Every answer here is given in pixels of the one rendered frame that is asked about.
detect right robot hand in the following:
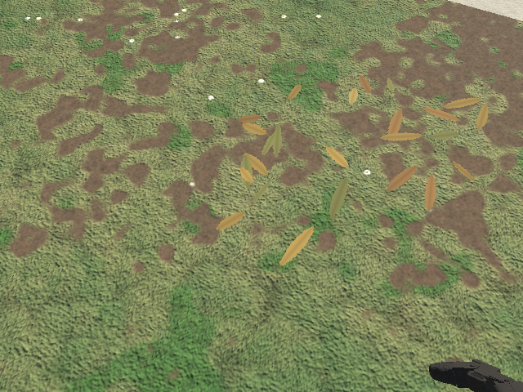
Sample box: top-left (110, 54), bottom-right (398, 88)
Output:
top-left (429, 359), bottom-right (523, 392)

